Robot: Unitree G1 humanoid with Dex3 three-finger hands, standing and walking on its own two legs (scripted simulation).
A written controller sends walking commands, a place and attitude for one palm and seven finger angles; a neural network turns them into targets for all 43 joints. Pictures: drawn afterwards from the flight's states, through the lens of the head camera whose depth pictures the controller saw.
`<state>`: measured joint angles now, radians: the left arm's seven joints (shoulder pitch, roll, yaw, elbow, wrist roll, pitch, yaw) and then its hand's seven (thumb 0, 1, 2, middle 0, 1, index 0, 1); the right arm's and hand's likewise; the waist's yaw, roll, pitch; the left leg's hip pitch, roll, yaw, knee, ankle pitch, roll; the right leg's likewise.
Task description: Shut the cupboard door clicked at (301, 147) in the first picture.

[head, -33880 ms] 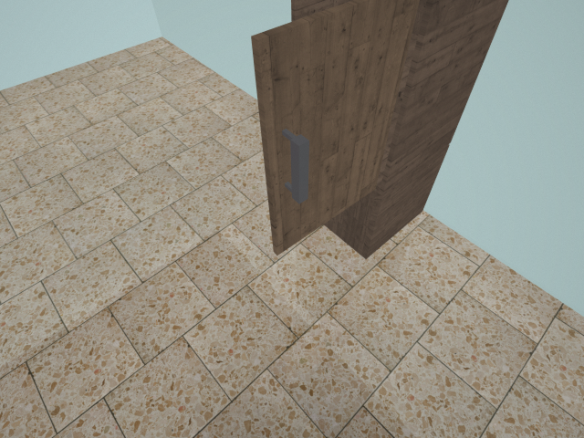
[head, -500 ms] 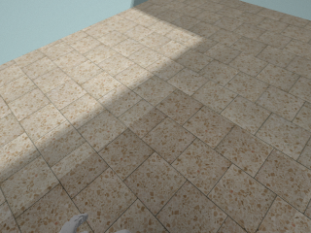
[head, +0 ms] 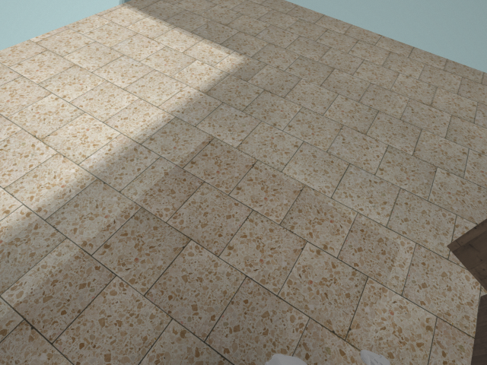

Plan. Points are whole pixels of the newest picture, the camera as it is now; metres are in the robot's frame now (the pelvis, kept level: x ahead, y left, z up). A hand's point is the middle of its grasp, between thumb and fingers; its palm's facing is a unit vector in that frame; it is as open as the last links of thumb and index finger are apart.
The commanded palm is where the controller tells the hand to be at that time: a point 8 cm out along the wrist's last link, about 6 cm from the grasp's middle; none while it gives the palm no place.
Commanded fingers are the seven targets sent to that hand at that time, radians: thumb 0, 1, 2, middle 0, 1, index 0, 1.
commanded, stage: turn to face it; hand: left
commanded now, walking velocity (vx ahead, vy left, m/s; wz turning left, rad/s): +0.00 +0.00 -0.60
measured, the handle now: out of the picture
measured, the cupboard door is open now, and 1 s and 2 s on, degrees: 58 58 58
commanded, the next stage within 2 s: take the last steps up to it in 1.74 s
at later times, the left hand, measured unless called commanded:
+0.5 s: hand (182, 358) +0.15 +0.11 -0.14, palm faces -0.29 -0.91 -0.29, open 7.4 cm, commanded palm none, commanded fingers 0.00 0.90 0.90 -0.20 -0.30 -0.20 -0.30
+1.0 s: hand (188, 319) +0.21 +0.12 -0.16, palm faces -0.51 -0.83 -0.22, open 7.4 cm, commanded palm none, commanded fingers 0.00 0.90 0.90 -0.20 -0.30 -0.20 -0.30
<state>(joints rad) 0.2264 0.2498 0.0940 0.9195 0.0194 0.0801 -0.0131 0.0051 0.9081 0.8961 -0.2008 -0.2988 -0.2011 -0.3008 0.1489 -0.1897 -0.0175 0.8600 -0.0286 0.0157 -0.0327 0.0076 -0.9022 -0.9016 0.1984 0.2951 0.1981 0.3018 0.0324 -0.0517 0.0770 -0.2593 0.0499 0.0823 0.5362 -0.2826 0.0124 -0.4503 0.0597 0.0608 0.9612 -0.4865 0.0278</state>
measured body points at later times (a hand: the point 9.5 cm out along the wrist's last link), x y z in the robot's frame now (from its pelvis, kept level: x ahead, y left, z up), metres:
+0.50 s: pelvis -0.01 -0.05 +0.00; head +0.03 -0.09 +0.45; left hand +0.16 +0.16 -0.12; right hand -0.04 -0.33 -0.16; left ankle +0.01 +0.10 -0.65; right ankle -0.04 -0.14 -0.74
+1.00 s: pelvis +0.03 -0.02 +0.01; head +0.08 -0.03 +0.45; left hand +0.24 +0.16 -0.14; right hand -0.04 -0.27 -0.12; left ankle +0.07 +0.08 -0.74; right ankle -0.08 -0.13 -0.65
